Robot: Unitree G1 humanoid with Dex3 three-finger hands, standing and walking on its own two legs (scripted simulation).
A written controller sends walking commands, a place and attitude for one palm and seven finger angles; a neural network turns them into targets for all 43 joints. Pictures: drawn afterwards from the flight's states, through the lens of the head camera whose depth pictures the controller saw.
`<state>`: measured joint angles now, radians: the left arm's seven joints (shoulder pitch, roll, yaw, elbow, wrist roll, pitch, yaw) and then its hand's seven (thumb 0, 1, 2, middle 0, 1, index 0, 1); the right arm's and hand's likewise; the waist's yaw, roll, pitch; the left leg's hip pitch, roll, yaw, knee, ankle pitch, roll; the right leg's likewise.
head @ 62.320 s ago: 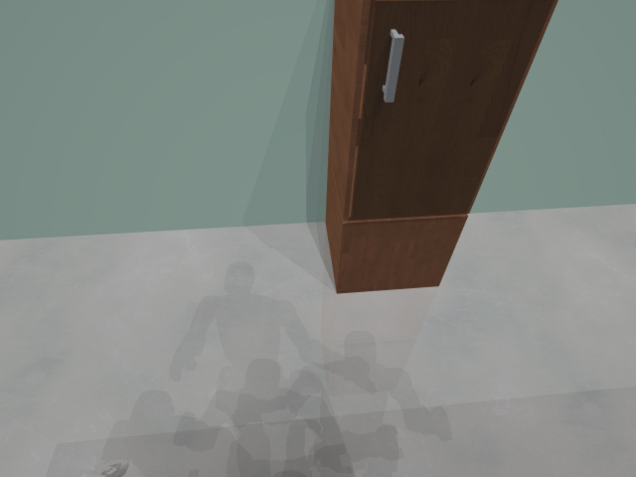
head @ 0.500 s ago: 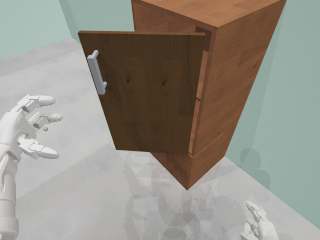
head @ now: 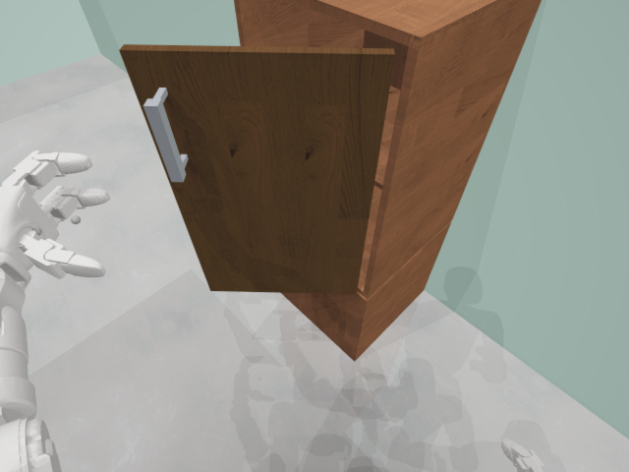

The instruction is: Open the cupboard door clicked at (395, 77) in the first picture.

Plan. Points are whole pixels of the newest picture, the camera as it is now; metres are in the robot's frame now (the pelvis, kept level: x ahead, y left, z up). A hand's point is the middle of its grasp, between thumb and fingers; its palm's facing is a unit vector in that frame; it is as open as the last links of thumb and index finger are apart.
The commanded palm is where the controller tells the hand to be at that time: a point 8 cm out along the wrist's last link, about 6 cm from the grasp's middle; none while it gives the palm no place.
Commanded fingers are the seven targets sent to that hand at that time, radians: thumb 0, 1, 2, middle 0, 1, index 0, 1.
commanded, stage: move the hooked fingers beside the handle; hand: left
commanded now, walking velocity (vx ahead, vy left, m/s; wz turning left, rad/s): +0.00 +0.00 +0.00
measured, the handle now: (170, 136) +0.55 +0.25 +0.14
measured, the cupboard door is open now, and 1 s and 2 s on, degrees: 44 44 44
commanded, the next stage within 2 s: none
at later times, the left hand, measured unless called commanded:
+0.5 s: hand (102, 181) +0.42 +0.29 +0.15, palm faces +0.03 -1.00 -0.03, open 14.0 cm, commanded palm +0.40 +0.34 +0.14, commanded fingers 0.00 -0.50 0.30 -0.30 -1.20 -0.30 -1.20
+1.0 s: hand (122, 148) +0.49 +0.29 +0.16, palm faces +0.03 -1.00 -0.01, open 14.0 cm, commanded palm +0.47 +0.34 +0.14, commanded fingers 0.00 -0.50 0.30 -0.30 -1.20 -0.30 -1.20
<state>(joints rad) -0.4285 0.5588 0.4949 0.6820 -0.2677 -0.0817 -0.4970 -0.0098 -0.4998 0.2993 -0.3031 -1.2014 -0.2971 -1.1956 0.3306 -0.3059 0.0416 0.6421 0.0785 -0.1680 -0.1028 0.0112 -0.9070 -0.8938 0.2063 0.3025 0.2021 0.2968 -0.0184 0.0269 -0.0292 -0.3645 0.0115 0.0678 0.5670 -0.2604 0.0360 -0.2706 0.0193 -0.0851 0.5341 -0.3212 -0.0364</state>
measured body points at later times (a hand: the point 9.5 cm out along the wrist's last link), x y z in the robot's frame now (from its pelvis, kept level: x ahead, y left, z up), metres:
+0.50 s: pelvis -0.01 +0.02 +0.00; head +0.04 +0.03 +0.45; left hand +0.42 +0.35 +0.16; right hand +0.06 -0.25 -0.11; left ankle +0.02 +0.10 -0.73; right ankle -0.03 -0.09 -0.73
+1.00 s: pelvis +0.00 +0.01 -0.01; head +0.09 +0.02 +0.43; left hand +0.48 +0.34 +0.16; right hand -0.02 -0.28 -0.11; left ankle +0.02 +0.10 -0.73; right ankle -0.03 -0.09 -0.73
